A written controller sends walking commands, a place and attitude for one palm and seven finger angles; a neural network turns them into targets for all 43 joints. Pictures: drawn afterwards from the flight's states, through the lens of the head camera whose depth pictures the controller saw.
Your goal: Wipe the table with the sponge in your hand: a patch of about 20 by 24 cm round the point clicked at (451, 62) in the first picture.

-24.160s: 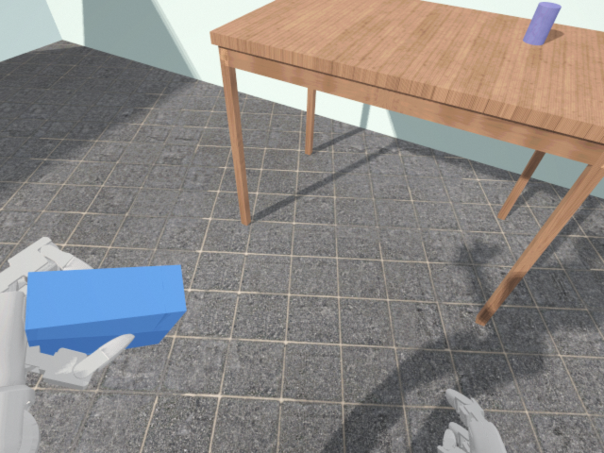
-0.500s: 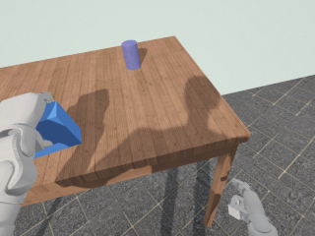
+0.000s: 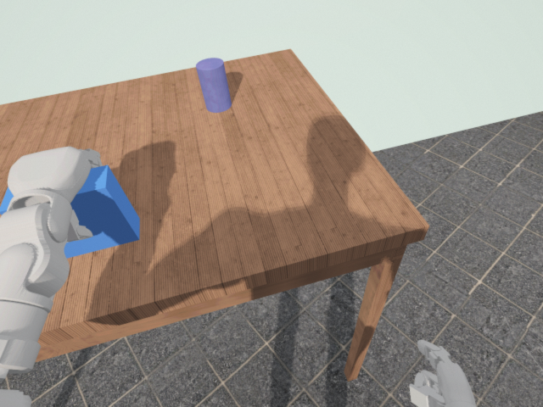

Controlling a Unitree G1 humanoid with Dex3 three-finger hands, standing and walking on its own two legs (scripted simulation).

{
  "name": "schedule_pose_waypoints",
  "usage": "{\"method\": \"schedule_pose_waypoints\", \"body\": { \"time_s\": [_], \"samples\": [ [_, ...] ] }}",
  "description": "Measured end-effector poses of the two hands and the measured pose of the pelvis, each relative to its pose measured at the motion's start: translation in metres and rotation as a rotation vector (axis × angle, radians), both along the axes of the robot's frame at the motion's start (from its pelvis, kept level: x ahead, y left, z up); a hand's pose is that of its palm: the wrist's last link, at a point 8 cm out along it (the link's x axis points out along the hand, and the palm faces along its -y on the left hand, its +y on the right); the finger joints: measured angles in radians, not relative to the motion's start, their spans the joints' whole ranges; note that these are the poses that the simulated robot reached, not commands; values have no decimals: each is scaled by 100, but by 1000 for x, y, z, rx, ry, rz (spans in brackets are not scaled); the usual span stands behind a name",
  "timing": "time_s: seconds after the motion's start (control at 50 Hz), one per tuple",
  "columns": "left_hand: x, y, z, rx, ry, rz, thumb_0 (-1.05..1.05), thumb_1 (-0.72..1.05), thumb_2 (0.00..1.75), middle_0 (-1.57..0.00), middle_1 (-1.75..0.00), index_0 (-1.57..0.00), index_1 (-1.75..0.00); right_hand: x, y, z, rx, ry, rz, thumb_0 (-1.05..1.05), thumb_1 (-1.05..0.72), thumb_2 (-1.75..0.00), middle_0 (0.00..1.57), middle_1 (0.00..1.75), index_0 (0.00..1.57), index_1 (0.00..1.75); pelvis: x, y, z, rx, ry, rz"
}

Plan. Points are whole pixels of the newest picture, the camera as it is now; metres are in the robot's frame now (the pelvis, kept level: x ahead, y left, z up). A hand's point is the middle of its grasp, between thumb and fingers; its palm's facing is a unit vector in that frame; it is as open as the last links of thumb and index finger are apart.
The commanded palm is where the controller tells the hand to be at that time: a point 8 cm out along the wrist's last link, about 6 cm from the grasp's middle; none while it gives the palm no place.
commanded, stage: wipe forward along the first lane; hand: left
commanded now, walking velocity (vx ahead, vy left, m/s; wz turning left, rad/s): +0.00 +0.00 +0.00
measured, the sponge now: (85, 224) +0.32 +0.33 +0.11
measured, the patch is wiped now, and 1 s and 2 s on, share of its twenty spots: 0.25 0.45 0.60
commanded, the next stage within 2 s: slide across to the middle lane in 1.06 s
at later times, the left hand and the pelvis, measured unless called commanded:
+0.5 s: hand (76, 180) +0.37 +0.35 +0.16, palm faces -0.07 +0.02 -1.00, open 9.4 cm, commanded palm +0.34 +0.35 +0.20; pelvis +0.01 +0.00 +0.00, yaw +0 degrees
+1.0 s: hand (77, 164) +0.40 +0.37 +0.16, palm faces -0.12 +0.03 -0.99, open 9.4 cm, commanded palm +0.39 +0.36 +0.19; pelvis +0.01 +0.01 +0.00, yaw -1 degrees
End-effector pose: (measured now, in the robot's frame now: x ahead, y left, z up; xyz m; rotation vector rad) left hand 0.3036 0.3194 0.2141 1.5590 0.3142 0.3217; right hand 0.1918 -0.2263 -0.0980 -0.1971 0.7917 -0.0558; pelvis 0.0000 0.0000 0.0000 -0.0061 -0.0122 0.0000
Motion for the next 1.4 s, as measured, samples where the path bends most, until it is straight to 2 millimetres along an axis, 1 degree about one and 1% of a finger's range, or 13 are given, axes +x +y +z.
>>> {"method": "schedule_pose_waypoints", "body": {
  "time_s": [0.2,0.36,0.48,0.64,0.88,1.04,1.2,1.3,1.4],
  "samples": [
    [23,6,0,-7,22,-6,1,-45,107,-81,-139,-82,-139,-7,-10,-5,-7,54,-32,1,-90,-90,20,30,20,30,9,0,0,-2,24,-3],
    [37,20,0,-8,40,22,0,-45,108,-81,-139,-81,-140,-13,-22,-6,-30,96,-62,1,-90,-90,20,30,20,30,14,-1,-1,-5,42,-7],
    [46,23,-1,3,65,12,0,-46,108,-81,-139,-81,-140,-22,-29,-8,-47,124,-88,1,-90,-90,20,30,20,30,15,1,-2,-8,53,-5],
    [59,30,0,6,84,13,1,-47,110,-81,-138,-81,-140,-38,-29,-14,-52,179,-111,1,-90,-90,20,30,20,30,14,3,-3,-10,71,-1],
    [77,37,-1,15,113,-1,1,-48,111,-82,-138,-82,-141,-68,-31,-22,-54,257,-152,1,-90,-90,20,30,20,30,12,6,-3,-13,97,-10],
    [89,44,-1,15,120,-2,1,-48,112,-82,-138,-82,-141,-85,-36,-23,-73,302,-181,1,-90,-90,20,30,20,30,11,8,-4,-15,114,-14],
    [101,50,-1,17,131,-2,1,-48,112,-82,-138,-82,-141,-98,-39,-22,-89,336,-203,1,-90,-90,20,30,20,30,12,10,-4,-17,132,-18],
    [106,45,0,48,121,-31,1,-48,112,-81,-138,-81,-142,-101,-38,-24,-89,353,-209,1,-90,-90,20,30,20,30,16,13,-3,-18,132,-18],
    [109,38,0,31,78,-51,1,-48,112,-81,-139,-81,-143,-90,-30,-25,-78,348,-197,1,-90,-90,20,30,20,30,20,16,-2,-17,123,-11]
  ]
}}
